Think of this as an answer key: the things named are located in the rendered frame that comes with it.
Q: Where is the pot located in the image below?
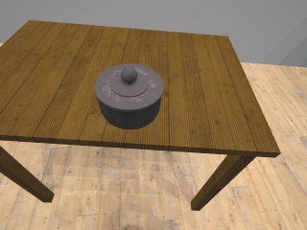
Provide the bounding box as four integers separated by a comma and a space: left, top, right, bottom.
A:
99, 98, 161, 129

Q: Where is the knob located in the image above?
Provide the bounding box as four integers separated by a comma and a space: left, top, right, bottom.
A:
121, 66, 138, 83

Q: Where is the table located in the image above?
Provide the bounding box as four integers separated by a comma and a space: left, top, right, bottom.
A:
0, 20, 281, 211

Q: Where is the lid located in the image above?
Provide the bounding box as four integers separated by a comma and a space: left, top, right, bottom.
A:
94, 63, 164, 112

